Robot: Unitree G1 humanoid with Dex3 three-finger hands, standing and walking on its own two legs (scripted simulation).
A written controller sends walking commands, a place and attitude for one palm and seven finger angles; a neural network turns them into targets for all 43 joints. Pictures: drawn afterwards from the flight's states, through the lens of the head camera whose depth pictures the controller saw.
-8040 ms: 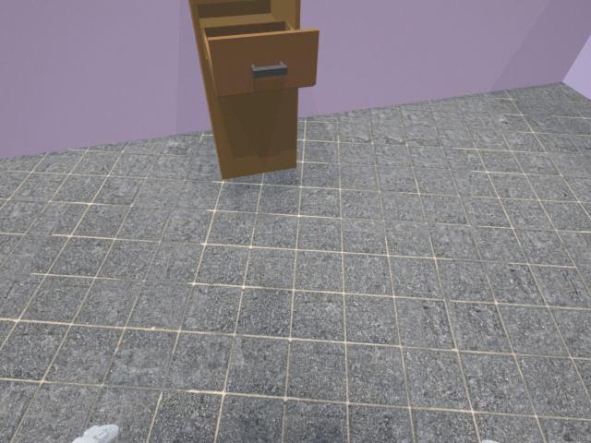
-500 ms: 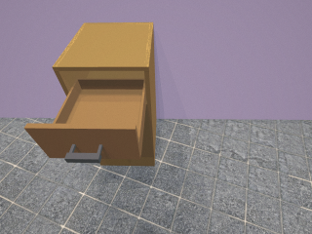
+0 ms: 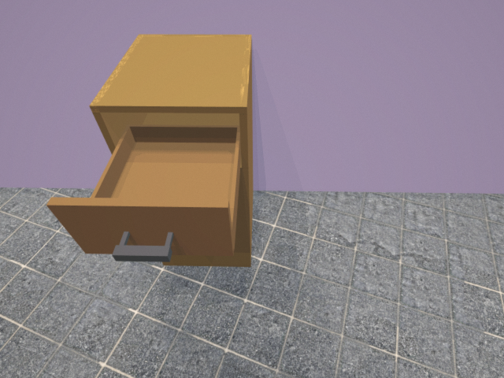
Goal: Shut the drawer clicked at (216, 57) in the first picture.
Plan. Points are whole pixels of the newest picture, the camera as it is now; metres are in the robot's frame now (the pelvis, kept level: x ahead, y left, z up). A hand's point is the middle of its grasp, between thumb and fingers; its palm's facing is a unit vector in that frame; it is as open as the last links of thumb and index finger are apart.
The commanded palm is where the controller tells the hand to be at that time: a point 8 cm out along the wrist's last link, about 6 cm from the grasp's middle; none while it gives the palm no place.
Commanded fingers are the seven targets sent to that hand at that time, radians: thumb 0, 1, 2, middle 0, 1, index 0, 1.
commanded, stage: look again from close up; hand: left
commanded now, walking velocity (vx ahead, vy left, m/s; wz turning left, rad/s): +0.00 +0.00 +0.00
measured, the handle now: (145, 244) +0.37 +0.25 -0.06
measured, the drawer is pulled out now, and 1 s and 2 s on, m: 0.30 0.30 0.30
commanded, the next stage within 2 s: shuffle to correct the standing spot in 0.10 s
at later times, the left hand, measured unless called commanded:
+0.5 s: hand out of the picture -0.03 +0.19 -0.19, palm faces +0.12 -0.98 -0.15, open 7.3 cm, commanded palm none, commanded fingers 0.00 0.90 0.90 -0.20 -0.30 -0.20 -0.30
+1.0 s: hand (165, 328) +0.25 +0.20 -0.17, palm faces +0.03 -0.96 -0.26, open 7.3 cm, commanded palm none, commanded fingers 0.00 0.90 0.90 -0.20 -0.30 -0.20 -0.30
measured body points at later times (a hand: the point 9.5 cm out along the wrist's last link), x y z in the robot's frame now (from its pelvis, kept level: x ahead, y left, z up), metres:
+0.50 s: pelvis +0.03 +0.03 -0.01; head +0.04 +0.05 +0.44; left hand -0.03 +0.24 -0.18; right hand +0.01 -0.19 -0.17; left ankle +0.02 +0.13 -0.74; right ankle -0.02 -0.07 -0.74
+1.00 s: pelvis +0.14 +0.01 -0.02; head +0.19 -0.01 +0.42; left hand +0.24 +0.25 -0.15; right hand +0.08 -0.18 -0.19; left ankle +0.03 +0.13 -0.70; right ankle +0.22 -0.06 -0.74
